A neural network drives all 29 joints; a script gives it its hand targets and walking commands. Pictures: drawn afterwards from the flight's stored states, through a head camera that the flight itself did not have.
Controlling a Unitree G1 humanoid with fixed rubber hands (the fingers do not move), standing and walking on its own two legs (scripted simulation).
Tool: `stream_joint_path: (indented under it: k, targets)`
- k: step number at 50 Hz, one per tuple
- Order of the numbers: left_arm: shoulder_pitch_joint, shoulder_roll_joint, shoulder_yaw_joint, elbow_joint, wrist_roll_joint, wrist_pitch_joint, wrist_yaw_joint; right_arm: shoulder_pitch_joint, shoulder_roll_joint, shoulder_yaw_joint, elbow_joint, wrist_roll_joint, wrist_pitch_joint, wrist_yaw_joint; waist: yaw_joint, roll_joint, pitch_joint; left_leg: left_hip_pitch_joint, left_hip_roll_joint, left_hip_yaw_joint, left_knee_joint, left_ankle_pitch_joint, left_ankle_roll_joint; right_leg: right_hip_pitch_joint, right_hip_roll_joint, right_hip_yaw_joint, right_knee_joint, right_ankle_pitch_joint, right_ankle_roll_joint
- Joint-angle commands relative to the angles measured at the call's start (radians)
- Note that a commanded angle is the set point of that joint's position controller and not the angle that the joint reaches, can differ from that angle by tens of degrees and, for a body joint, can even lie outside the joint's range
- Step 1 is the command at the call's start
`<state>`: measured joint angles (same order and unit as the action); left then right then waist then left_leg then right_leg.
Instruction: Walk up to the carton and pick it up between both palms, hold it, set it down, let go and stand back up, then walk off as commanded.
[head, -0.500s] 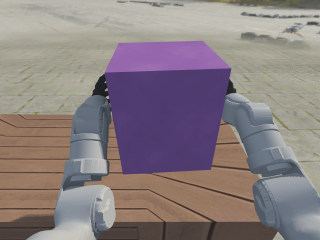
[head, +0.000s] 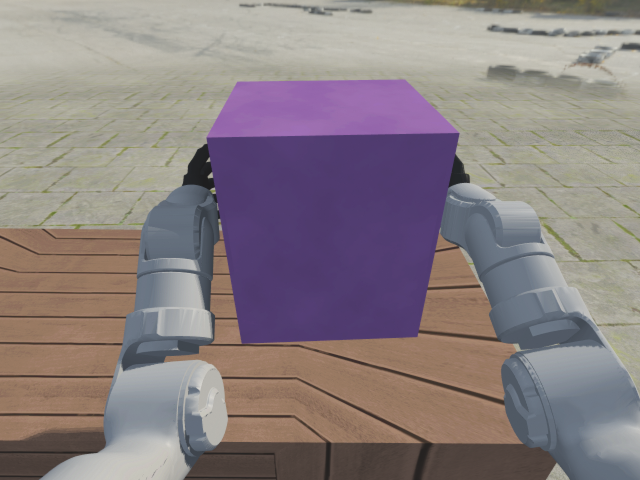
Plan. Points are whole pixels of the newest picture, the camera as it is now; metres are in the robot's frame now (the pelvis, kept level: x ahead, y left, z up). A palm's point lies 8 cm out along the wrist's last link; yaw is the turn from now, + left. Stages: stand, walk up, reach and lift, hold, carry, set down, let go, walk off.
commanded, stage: hold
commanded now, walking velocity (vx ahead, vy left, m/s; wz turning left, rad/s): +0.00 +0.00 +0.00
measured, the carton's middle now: (326, 207) +0.37 +0.01 +0.26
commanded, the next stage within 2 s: none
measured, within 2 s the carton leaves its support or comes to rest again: neither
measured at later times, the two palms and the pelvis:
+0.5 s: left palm (196, 205) +0.37 +0.16 +0.26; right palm (449, 202) +0.37 -0.14 +0.27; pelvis +0.00 +0.00 +0.00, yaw +0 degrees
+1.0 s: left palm (198, 202) +0.37 +0.16 +0.27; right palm (451, 201) +0.37 -0.15 +0.27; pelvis +0.00 +0.00 +0.00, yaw +0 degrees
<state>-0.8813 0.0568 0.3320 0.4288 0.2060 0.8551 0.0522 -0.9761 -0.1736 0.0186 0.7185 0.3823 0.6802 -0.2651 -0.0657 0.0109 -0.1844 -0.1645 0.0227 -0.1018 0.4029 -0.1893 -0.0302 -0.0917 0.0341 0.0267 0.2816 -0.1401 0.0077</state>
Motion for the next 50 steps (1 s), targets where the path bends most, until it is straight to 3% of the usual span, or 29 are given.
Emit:
stream_joint_path:
  k: [1,3,5,8,10,13,16,17,18,19,21,23,24,25,27,28,30,31,33,34,35,36,38,40,41,44,47,49,50]
  targets:
    - [-0.918,-0.577,-0.379,-0.187,-0.217,-0.104,-0.184,-0.975,0.705,0.188,-0.385,0.162,-0.063,0.156,0.003,0.035,-0.359,0.061,-0.077,0.066,-0.06,0.18,-0.017,0.136,0.046,-0.004,-0.018,0.162,0.025]
    - [-0.938,-0.591,-0.398,-0.182,-0.229,-0.107,-0.182,-1.021,0.69,0.178,-0.415,0.167,-0.076,0.159,0.005,0.033,-0.414,0.073,-0.079,0.065,-0.05,0.179,-0.018,0.126,0.053,-0.01,-0.018,0.137,0.025]
    - [-0.881,-0.608,-0.42,-0.214,-0.246,-0.107,-0.177,-1.001,0.676,0.203,-0.47,0.19,-0.078,0.154,-0.014,0.03,-0.457,0.099,-0.078,0.059,-0.032,0.272,-0.026,0.184,0.054,-0.004,0.001,0.268,0.031]
    - [-0.915,-0.6,-0.42,-0.272,-0.26,-0.115,-0.172,-0.963,0.693,0.209,-0.482,0.186,-0.061,0.145,-0.034,0.02,-0.443,0.094,-0.082,0.056,-0.034,0.245,-0.023,0.169,0.05,0.0,0.0,0.254,0.032]
    - [-0.921,-0.574,-0.401,-0.234,-0.23,-0.107,-0.177,-0.93,0.683,0.189,-0.38,0.159,-0.058,0.153,-0.012,0.044,-0.359,0.069,-0.07,0.059,-0.055,0.193,-0.028,0.128,0.051,-0.012,-0.01,0.15,0.024]
    - [-0.928,-0.595,-0.427,-0.272,-0.233,-0.101,-0.17,-0.906,0.675,0.189,-0.382,0.188,-0.055,0.161,-0.016,0.08,-0.396,0.099,-0.069,0.051,-0.034,0.261,-0.041,0.15,0.054,-0.001,0.001,0.209,0.016]
    - [-0.872,-0.609,-0.422,-0.253,-0.24,-0.094,-0.167,-0.961,0.655,0.201,-0.464,0.194,-0.062,0.157,-0.019,0.04,-0.415,0.124,-0.068,0.048,-0.031,0.312,-0.035,0.163,0.062,-0.013,-0.006,0.246,0.024]
    - [-0.89,-0.568,-0.39,-0.246,-0.22,-0.1,-0.166,-0.934,0.662,0.206,-0.393,0.189,-0.054,0.162,0.01,0.039,-0.351,0.096,-0.069,0.049,-0.04,0.274,-0.029,0.134,0.061,-0.013,-0.008,0.197,0.023]
    - [-0.891,-0.576,-0.398,-0.252,-0.206,-0.087,-0.171,-0.91,0.664,0.194,-0.371,0.185,-0.053,0.166,-0.005,0.06,-0.344,0.103,-0.069,0.057,-0.042,0.26,-0.034,0.142,0.058,-0.013,-0.006,0.197,0.017]
    - [-0.913,-0.583,-0.415,-0.253,-0.234,-0.091,-0.171,-0.97,0.668,0.195,-0.446,0.175,-0.067,0.168,-0.01,0.037,-0.41,0.105,-0.066,0.058,-0.043,0.242,-0.024,0.144,0.059,-0.01,-0.009,0.179,0.023]
    - [-0.939,-0.617,-0.451,-0.277,-0.257,-0.098,-0.168,-0.971,0.654,0.179,-0.441,0.175,-0.07,0.167,-0.03,0.08,-0.451,0.11,-0.066,0.055,-0.037,0.255,-0.04,0.152,0.055,-0.009,-0.003,0.196,0.017]
    - [-0.924,-0.608,-0.447,-0.316,-0.28,-0.111,-0.159,-0.974,0.686,0.22,-0.478,0.199,-0.071,0.166,-0.002,0.042,-0.469,0.117,-0.063,0.045,-0.021,0.319,-0.034,0.17,0.064,-0.008,0.014,0.275,0.02]
    - [-0.879,-0.592,-0.406,-0.24,-0.244,-0.098,-0.16,-0.979,0.673,0.216,-0.474,0.188,-0.063,0.165,-0.002,0.012,-0.415,0.089,-0.067,0.043,-0.042,0.252,-0.015,0.164,0.056,-0.004,-0.007,0.226,0.023]
    - [-0.934,-0.598,-0.424,-0.263,-0.233,-0.097,-0.162,-0.914,0.665,0.177,-0.388,0.176,-0.053,0.164,-0.029,0.068,-0.354,0.085,-0.066,0.048,-0.039,0.257,-0.043,0.14,0.061,-0.011,-0.005,0.202,0.017]
    - [-0.931,-0.565,-0.388,-0.227,-0.214,-0.092,-0.17,-0.955,0.663,0.177,-0.35,0.169,-0.056,0.171,0.005,0.04,-0.362,0.092,-0.07,0.052,-0.056,0.197,-0.026,0.124,0.054,-0.008,-0.018,0.132,0.019]
    - [-0.904,-0.602,-0.424,-0.246,-0.233,-0.095,-0.168,-0.927,0.651,0.177,-0.384,0.167,-0.062,0.167,-0.028,0.055,-0.4,0.107,-0.059,0.05,-0.052,0.229,-0.036,0.13,0.055,-0.01,-0.013,0.168,0.016]
    - [-0.916,-0.592,-0.408,-0.196,-0.223,-0.092,-0.167,-0.971,0.66,0.183,-0.373,0.176,-0.061,0.175,-0.006,0.035,-0.355,0.082,-0.067,0.055,-0.051,0.204,-0.032,0.121,0.06,-0.012,-0.01,0.153,0.021]
    - [-0.898,-0.604,-0.411,-0.209,-0.241,-0.097,-0.166,-1.024,0.667,0.204,-0.456,0.184,-0.072,0.169,0.0,0.025,-0.426,0.098,-0.075,0.06,-0.045,0.246,-0.025,0.146,0.059,-0.006,-0.014,0.199,0.025]
    - [-0.949,-0.561,-0.375,-0.251,-0.217,-0.111,-0.168,-0.947,0.69,0.202,-0.363,0.183,-0.058,0.167,0.008,0.025,-0.396,0.077,-0.076,0.055,-0.041,0.222,-0.018,0.141,0.052,-0.004,-0.004,0.198,0.031]
    - [-0.955,-0.573,-0.404,-0.278,-0.237,-0.111,-0.163,-0.951,0.699,0.21,-0.407,0.187,-0.06,0.167,-0.003,0.036,-0.441,0.091,-0.076,0.058,-0.035,0.242,-0.025,0.169,0.052,0.001,0.0,0.218,0.025]
    - [-0.865,-0.596,-0.388,-0.195,-0.214,-0.098,-0.167,-0.972,0.666,0.209,-0.439,0.188,-0.065,0.163,0.002,0.022,-0.387,0.107,-0.072,0.054,-0.036,0.27,-0.024,0.149,0.059,-0.005,-0.007,0.226,0.021]
    - [-0.884,-0.577,-0.38,-0.204,-0.22,-0.098,-0.172,-0.925,0.665,0.193,-0.376,0.176,-0.053,0.163,-0.009,0.019,-0.353,0.095,-0.072,0.052,-0.049,0.24,-0.027,0.137,0.055,-0.002,-0.018,0.195,0.024]
    - [-0.904,-0.593,-0.394,-0.176,-0.228,-0.097,-0.179,-0.971,0.653,0.166,-0.403,0.164,-0.063,0.16,-0.026,0.034,-0.372,0.079,-0.074,0.053,-0.055,0.196,-0.026,0.128,0.049,-0.006,-0.024,0.159,0.025]
    - [-0.903,-0.582,-0.386,-0.221,-0.225,-0.107,-0.18,-0.971,0.685,0.186,-0.41,0.173,-0.065,0.16,0.0,0.015,-0.371,0.086,-0.073,0.06,-0.057,0.213,-0.016,0.136,0.051,-0.003,-0.016,0.185,0.031]
    - [-0.929,-0.589,-0.416,-0.249,-0.234,-0.101,-0.175,-0.971,0.675,0.192,-0.417,0.179,-0.063,0.161,-0.013,0.054,-0.428,0.108,-0.07,0.058,-0.043,0.259,-0.033,0.148,0.053,-0.006,-0.001,0.22,0.028]
    - [-0.938,-0.626,-0.459,-0.292,-0.268,-0.113,-0.161,-1.001,0.681,0.215,-0.497,0.203,-0.076,0.162,-0.009,0.08,-0.492,0.115,-0.078,0.052,-0.019,0.303,-0.043,0.16,0.057,-0.001,0.013,0.267,0.026]
    - [-0.905,-0.587,-0.392,-0.211,-0.222,-0.101,-0.17,-0.923,0.656,0.167,-0.362,0.161,-0.052,0.16,-0.024,0.037,-0.359,0.087,-0.068,0.049,-0.053,0.182,-0.027,0.108,0.053,-0.005,-0.02,0.139,0.024]
    - [-0.884,-0.586,-0.39,-0.214,-0.223,-0.099,-0.175,-0.933,0.661,0.185,-0.388,0.176,-0.056,0.163,-0.008,0.036,-0.383,0.105,-0.07,0.058,-0.054,0.227,-0.028,0.136,0.053,0.001,-0.014,0.179,0.022]
    - [-0.887,-0.592,-0.391,-0.208,-0.234,-0.1,-0.175,-0.985,0.667,0.207,-0.465,0.184,-0.068,0.161,-0.003,-0.002,-0.434,0.095,-0.076,0.057,-0.043,0.244,-0.019,0.169,0.053,-0.004,-0.01,0.21,0.029]
